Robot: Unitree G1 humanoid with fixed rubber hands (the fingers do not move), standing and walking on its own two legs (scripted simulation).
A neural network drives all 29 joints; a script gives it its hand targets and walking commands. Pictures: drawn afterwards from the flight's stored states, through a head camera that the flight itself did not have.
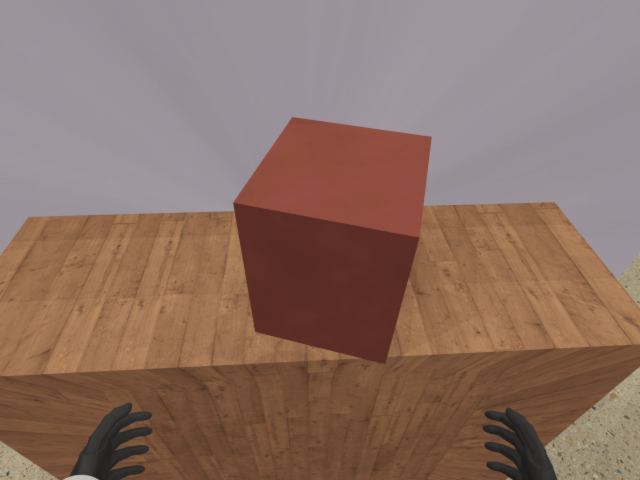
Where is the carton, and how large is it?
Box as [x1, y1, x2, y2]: [233, 117, 431, 363]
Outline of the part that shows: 292,117 233,202 255,331 384,363 419,237 431,137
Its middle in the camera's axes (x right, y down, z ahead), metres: +0.03 -0.01 +0.56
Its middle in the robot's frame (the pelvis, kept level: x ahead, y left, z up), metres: +0.44 -0.02 +0.09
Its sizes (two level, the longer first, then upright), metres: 0.210 0.200 0.250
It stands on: a pedestal, 0.74 m high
